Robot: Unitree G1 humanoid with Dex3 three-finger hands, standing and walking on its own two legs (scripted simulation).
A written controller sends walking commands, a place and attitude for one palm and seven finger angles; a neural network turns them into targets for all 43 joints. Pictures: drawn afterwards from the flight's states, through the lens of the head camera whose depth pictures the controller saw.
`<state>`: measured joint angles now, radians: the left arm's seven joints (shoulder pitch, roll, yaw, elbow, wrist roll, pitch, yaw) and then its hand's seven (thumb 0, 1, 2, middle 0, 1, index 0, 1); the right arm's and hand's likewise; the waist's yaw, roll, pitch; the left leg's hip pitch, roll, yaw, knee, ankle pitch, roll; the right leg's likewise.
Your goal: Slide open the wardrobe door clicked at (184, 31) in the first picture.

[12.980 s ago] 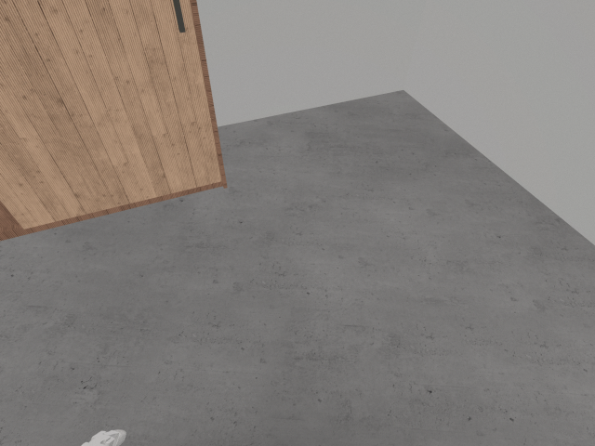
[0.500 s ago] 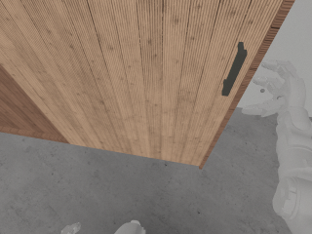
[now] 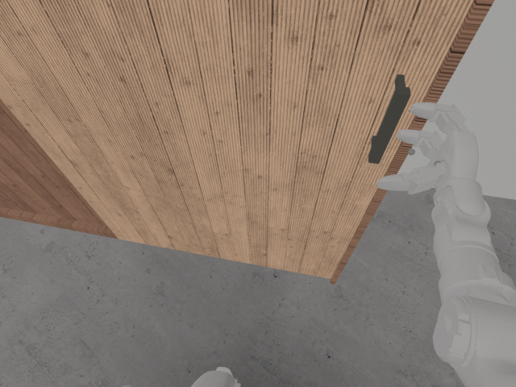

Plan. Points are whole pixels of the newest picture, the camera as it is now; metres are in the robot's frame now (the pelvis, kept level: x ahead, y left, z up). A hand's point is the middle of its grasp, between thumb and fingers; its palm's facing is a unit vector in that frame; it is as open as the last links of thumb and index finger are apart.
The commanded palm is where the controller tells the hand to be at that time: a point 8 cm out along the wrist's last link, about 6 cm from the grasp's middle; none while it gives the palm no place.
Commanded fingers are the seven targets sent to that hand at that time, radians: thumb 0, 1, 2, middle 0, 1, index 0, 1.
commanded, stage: feel for the door with the fingertips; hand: right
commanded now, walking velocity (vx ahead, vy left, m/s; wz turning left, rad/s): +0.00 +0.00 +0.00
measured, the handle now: (386, 121) +0.53 -0.12 +0.11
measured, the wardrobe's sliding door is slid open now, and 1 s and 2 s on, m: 0.00 0.00 0.00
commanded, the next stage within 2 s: slide the fingers in behind the handle in 0.38 s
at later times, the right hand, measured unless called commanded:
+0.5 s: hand (420, 143) +0.49 -0.17 +0.11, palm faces +0.05 +1.00 +0.00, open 13.7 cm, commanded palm +0.47 -0.21 +0.11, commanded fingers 0.00 0.50 -0.30 0.30 1.20 0.30 1.20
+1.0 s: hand (407, 147) +0.48 -0.15 +0.11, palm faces +0.02 +1.00 +0.01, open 13.9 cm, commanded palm +0.46 -0.20 +0.11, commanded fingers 0.00 0.50 -0.30 0.30 1.20 0.30 1.20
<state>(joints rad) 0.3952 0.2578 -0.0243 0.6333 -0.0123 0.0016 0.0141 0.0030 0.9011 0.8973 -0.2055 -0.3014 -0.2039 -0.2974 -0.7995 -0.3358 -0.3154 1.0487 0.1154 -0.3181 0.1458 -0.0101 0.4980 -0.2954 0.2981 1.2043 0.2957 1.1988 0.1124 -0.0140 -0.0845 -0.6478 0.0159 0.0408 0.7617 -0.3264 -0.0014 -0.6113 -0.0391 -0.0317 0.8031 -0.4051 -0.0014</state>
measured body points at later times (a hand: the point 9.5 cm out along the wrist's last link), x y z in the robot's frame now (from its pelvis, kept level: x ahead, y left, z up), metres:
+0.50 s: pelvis -0.01 +0.00 +0.00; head +0.08 -0.01 +0.44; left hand +0.01 +0.27 -0.12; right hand +0.48 -0.22 +0.12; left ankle +0.02 +0.12 -0.71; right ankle -0.01 -0.12 -0.71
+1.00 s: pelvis -0.01 +0.00 +0.00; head +0.07 -0.01 +0.44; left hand +0.02 +0.26 -0.12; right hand +0.48 -0.21 +0.11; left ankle +0.02 +0.12 -0.71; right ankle -0.01 -0.12 -0.71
